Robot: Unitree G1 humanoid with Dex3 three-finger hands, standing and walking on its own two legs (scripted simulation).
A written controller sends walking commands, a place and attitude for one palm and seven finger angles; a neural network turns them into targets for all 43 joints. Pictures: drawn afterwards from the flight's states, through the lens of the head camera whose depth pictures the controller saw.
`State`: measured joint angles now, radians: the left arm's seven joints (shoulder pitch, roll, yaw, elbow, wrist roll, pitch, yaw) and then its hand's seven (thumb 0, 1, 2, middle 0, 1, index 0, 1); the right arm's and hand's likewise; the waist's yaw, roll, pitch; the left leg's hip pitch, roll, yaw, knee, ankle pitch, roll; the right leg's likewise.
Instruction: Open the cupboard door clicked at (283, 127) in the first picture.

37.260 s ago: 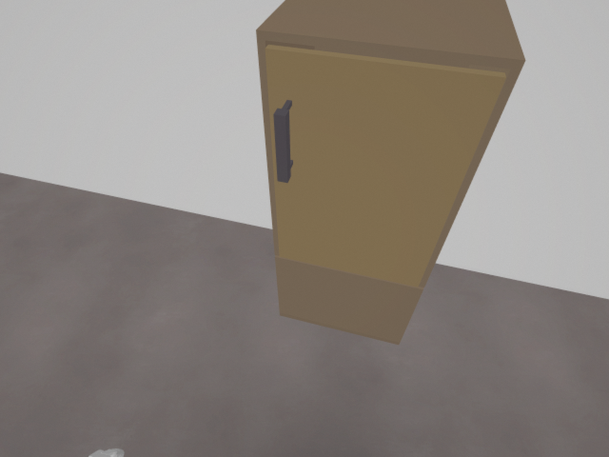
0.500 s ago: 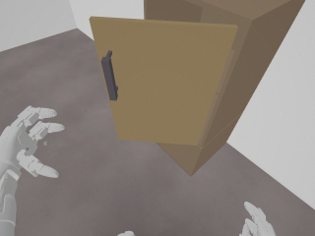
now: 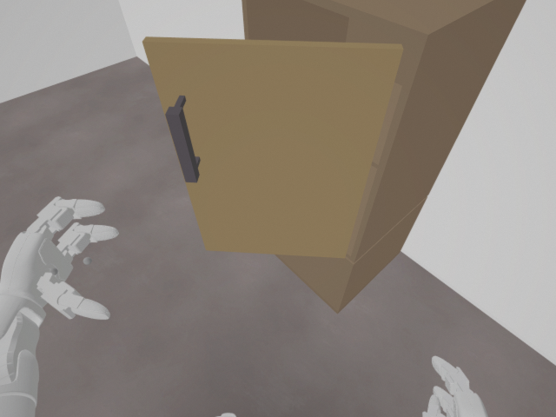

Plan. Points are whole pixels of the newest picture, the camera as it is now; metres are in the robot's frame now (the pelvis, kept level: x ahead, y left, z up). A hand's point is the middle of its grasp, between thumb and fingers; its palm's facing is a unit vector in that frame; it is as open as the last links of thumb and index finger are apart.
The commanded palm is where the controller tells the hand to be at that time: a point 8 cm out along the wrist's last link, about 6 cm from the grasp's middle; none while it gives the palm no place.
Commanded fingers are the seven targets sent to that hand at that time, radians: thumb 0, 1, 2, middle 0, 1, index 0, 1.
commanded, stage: move the hooked fingers beside the handle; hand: left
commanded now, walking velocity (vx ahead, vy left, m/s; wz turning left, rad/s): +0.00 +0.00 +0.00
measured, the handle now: (187, 140) +0.57 +0.21 +0.08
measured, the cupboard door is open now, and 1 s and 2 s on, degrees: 44 44 44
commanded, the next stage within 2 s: none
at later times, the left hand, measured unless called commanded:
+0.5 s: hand (115, 218) +0.37 +0.26 +0.09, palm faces -0.02 -1.00 +0.00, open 14.0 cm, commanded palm +0.34 +0.32 +0.09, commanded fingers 0.00 -0.50 0.30 -0.30 -1.20 -0.30 -1.20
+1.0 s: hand (140, 184) +0.44 +0.25 +0.09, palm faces -0.03 -1.00 +0.00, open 14.0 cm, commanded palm +0.42 +0.31 +0.08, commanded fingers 0.00 -0.50 0.30 -0.30 -1.20 -0.30 -1.20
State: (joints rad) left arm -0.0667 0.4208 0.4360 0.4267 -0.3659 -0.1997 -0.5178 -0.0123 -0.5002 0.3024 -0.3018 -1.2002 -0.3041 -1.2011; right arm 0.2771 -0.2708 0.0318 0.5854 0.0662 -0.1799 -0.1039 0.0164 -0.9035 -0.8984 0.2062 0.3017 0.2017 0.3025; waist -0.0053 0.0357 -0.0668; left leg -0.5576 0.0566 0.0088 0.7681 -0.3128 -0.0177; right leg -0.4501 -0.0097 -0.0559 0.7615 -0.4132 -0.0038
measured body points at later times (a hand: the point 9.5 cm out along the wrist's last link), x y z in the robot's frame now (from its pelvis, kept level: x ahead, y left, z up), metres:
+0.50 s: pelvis +0.00 +0.01 +0.00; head +0.04 +0.01 +0.44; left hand +0.36 +0.32 +0.09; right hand +0.10 -0.26 -0.10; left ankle +0.04 +0.13 -0.71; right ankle -0.02 -0.12 -0.71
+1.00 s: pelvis +0.00 +0.02 -0.01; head +0.08 +0.03 +0.43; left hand +0.44 +0.30 +0.09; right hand +0.06 -0.26 -0.12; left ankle +0.04 +0.13 -0.71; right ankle -0.02 -0.12 -0.71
